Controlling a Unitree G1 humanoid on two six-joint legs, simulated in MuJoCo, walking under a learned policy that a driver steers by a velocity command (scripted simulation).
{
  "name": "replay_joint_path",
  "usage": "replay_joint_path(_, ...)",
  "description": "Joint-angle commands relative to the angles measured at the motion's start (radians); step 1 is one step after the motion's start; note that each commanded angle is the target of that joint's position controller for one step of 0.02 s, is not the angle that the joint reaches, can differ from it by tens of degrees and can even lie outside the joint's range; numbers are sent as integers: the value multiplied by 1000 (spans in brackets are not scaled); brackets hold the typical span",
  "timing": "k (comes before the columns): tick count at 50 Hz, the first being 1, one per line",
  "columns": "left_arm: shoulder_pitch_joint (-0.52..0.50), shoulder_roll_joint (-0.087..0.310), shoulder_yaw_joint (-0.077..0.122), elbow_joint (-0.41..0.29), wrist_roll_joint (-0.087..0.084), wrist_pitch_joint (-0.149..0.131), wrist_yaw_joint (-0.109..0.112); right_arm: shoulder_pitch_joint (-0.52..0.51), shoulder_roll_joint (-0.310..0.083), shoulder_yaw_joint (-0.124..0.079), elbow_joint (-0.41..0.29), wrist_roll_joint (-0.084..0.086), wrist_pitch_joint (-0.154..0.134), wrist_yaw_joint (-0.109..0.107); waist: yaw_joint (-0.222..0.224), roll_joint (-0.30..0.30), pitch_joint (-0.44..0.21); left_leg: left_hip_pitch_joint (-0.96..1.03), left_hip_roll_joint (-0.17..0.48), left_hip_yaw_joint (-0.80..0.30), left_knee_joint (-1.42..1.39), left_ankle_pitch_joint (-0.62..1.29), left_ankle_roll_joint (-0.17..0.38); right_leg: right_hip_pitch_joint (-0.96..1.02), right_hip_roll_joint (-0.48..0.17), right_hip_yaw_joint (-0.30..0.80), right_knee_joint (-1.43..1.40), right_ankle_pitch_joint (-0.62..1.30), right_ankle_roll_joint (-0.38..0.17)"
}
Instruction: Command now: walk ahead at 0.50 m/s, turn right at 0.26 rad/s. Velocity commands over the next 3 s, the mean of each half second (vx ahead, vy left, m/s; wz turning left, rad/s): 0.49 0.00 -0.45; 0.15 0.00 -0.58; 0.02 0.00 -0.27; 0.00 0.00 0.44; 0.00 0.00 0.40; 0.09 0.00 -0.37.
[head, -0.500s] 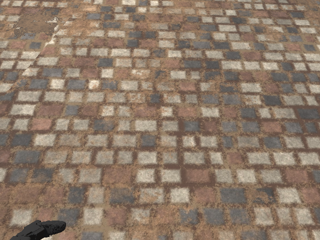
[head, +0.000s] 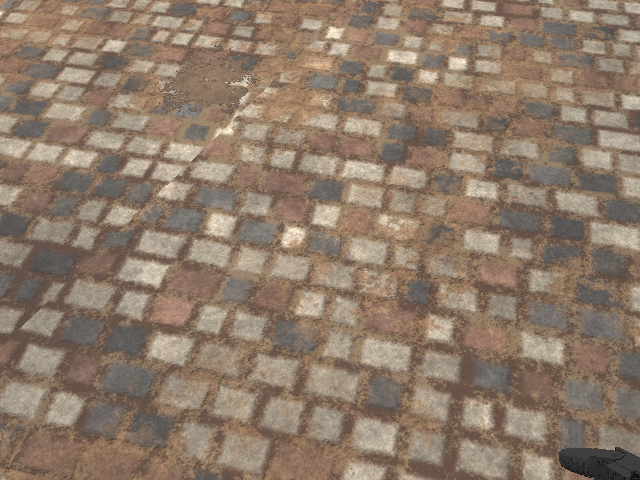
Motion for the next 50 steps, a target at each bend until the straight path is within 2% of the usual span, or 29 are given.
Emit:
replay_joint_path(1,-9,187,44,-58,-10,-2,11,-96,-58,-13,-84,10,-27,13,-20,-120,-14,117,-54,32,-120,110,-9,-56,-229,195,-71,239,-158)
replay_joint_path(4,-2,199,50,-53,-13,11,18,-87,-99,-31,-87,15,-39,16,-57,-139,-20,215,-59,15,-201,69,23,-28,-256,256,-9,194,-125)
replay_joint_path(6,-17,173,42,-61,-5,13,20,64,-148,-60,-47,6,-41,3,-144,-127,-97,467,-45,23,-250,45,70,-87,-191,219,156,274,-77)
replay_joint_path(7,-42,114,20,-91,13,9,17,223,-208,-79,-32,-12,-40,-9,-222,-46,-228,713,115,-121,-221,18,134,-226,-128,169,423,140,-39)
replay_joint_path(8,73,24,-7,-121,2,-4,20,307,-285,-97,-9,-22,-22,-10,-187,229,-369,995,350,-498,-278,-120,273,-539,-7,47,749,-304,19)
replay_joint_path(9,71,107,11,-113,-22,-7,22,314,-211,-83,3,-10,-17,-4,-197,222,-338,953,361,-646,-355,-319,301,-669,-53,92,910,-365,29)
replay_joint_path(10,-8,163,30,-120,-30,-3,21,265,-149,-64,2,-2,-16,-4,-201,135,-201,841,319,-504,-375,-328,264,-712,-93,97,958,-278,29)
replay_joint_path(11,-52,160,33,-125,-21,4,22,207,-117,-53,2,-4,-16,-3,-177,87,-130,730,273,-379,-396,-235,238,-688,-124,75,950,-201,36)
replay_joint_path(13,-81,133,37,-135,-9,20,15,131,-72,-40,14,-14,-20,0,-127,90,-46,565,207,-216,-457,-81,218,-624,-168,72,888,-115,46)
replay_joint_path(15,-87,92,31,-146,-9,38,9,110,-80,-48,28,-13,-32,0,-105,86,-24,491,196,-121,-505,15,223,-584,-181,57,858,-70,56)
replay_joint_path(17,-121,78,28,-168,-3,46,6,109,-105,-59,47,-10,-41,-4,-98,54,-8,477,203,-51,-533,91,235,-603,-187,59,796,-12,69)
replay_joint_path(21,-219,62,16,-201,-1,39,-16,121,-147,-71,79,-8,-36,-12,-124,24,9,494,179,96,-543,159,216,-576,-180,27,570,193,62)
replay_joint_path(24,-315,60,13,-241,10,33,-37,136,-179,-78,98,1,-18,-23,-148,11,34,502,170,185,-487,346,186,-506,-145,-42,415,256,45)
replay_joint_path(26,-337,80,22,-266,11,36,-49,150,-203,-85,109,16,-4,-29,-145,31,14,555,185,208,-424,441,162,-473,-124,-63,367,222,24)
replay_joint_path(28,-294,120,42,-272,17,44,-55,140,-230,-94,106,35,8,-36,-107,58,-33,596,188,225,-297,619,136,-388,-74,-99,336,134,-11)
replay_joint_path(29,-207,151,61,-255,18,47,-54,131,-234,-97,102,44,15,-38,-56,52,-79,589,172,240,-166,678,117,-280,-37,-118,294,133,-37)
replay_joint_path(30,-82,199,89,-223,19,50,-41,135,-209,-88,97,44,18,-39,8,15,-147,522,126,263,30,615,79,-93,-1,-117,226,230,-72)
replay_joint_path(31,-17,286,110,-219,16,61,-13,197,-146,-65,81,-2,15,-34,6,-172,-227,281,52,273,350,101,13,165,-165,102,237,629,-140)
replay_joint_path(32,-99,369,103,-276,39,55,-7,334,-67,-32,56,-40,5,-19,-119,-340,-388,-30,-119,135,704,-655,-49,410,-436,583,251,893,-375)
replay_joint_path(33,-86,293,91,-300,32,53,-19,266,-173,-48,73,-11,3,-9,-19,-165,-515,-44,-87,-37,762,-592,-34,389,-432,607,162,687,-382)
replay_joint_path(34,-138,247,77,-295,23,46,-23,166,-190,-54,43,18,9,-12,-28,-118,-370,-100,-54,-24,723,-489,-17,279,-376,484,128,547,-329)
replay_joint_path(35,-182,213,70,-287,5,47,-19,139,-173,-50,44,8,17,-26,-59,-54,-251,-112,-18,-11,642,-412,-17,142,-317,402,106,442,-271)
replay_joint_path(36,-221,191,62,-292,2,52,-12,129,-176,-53,48,-7,29,-40,-85,-55,-187,-73,3,-13,575,-364,-21,14,-284,356,82,407,-243)
replay_joint_path(37,-249,189,60,-299,16,57,-7,144,-180,-56,50,-9,43,-43,-118,-81,-165,0,7,-16,536,-333,-21,-94,-257,326,58,398,-231)
replay_joint_path(39,-272,198,64,-302,34,58,2,171,-154,-51,60,-16,54,-48,-140,-108,-173,72,-16,1,473,-301,-36,-184,-230,289,49,468,-233)
replay_joint_path(42,-255,211,70,-288,24,67,22,138,-127,-41,53,-20,60,-55,-130,-109,-198,74,-39,-9,345,-249,-59,-190,-210,285,63,445,-225)
replay_joint_path(45,-263,211,71,-291,15,87,39,80,-119,-36,37,-12,69,-51,-112,-134,-187,90,-55,-27,227,-178,-64,-207,-180,323,53,182,-192)
replay_joint_path(47,-262,209,71,-291,17,97,42,48,-118,-36,26,-7,67,-45,-99,-159,-162,114,-69,-35,150,-168,-60,-219,-170,358,49,65,-179)
replay_joint_path(50,-244,205,72,-288,16,105,37,30,-125,-39,15,-2,52,-35,-84,-190,-152,165,-90,-37,34,-207,-44,-184,-174,422,85,94,-172)
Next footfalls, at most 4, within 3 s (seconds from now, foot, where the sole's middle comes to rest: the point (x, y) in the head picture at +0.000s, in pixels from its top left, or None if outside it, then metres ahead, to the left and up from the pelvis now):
0.14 left None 0.24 0.14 -0.78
0.62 right None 0.44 -0.17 -0.78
1.08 left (363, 433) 0.56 0.02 -0.78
1.42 right None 0.35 -0.16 -0.78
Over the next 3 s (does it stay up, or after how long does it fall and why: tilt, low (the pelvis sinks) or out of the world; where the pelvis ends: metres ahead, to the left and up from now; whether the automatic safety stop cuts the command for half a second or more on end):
stays up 0.42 -0.09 -0.02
